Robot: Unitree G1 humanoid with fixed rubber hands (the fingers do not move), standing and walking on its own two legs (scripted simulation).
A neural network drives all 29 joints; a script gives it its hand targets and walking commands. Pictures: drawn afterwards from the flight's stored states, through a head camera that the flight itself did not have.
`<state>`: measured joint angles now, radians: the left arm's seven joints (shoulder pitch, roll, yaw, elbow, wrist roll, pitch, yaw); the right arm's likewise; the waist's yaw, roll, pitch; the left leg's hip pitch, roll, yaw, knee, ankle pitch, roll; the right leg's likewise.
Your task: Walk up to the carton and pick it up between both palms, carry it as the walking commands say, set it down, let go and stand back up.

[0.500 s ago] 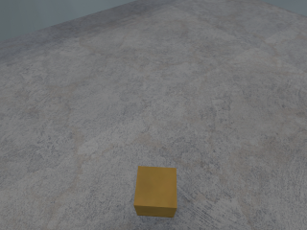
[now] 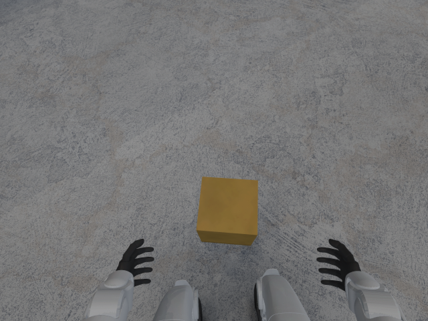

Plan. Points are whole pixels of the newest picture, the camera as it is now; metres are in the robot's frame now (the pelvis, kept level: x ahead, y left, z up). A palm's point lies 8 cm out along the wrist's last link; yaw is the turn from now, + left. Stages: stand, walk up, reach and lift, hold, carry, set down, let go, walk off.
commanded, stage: reach and lift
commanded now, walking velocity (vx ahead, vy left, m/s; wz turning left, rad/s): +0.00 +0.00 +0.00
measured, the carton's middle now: (227, 213) +0.45 -0.03 -0.59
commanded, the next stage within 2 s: none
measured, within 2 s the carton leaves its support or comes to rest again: neither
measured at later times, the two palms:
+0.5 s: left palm (144, 207) +0.35 +0.18 -0.14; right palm (326, 215) +0.31 -0.23 -0.14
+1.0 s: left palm (155, 163) +0.48 +0.17 -0.17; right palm (304, 167) +0.44 -0.22 -0.17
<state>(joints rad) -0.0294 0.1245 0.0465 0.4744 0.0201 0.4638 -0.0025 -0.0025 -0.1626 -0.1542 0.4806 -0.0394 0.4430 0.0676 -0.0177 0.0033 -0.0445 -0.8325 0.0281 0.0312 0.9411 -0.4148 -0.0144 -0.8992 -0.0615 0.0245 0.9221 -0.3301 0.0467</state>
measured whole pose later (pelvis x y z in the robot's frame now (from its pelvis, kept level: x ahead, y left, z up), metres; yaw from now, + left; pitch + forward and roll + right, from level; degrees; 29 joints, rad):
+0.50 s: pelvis -0.04 -0.02 -0.04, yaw +2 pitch +27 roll +1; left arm -0.68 0.25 0.17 0.80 -0.01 0.34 -0.04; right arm -0.56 -0.12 -0.21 0.62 0.04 0.38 -0.09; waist -0.06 0.00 -0.01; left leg -1.19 0.04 -0.02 1.10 -0.38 -0.04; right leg -1.24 -0.05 -0.01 1.07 -0.30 0.01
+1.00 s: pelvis -0.04 -0.01 -0.07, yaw +1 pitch +46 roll +1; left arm -1.10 0.29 0.23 0.96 -0.03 0.11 0.02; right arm -1.01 -0.18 -0.33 0.83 0.01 0.12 -0.08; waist -0.05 0.01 -0.11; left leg -1.57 0.03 0.00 1.14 -0.36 -0.03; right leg -1.62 -0.05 0.02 1.09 -0.26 0.03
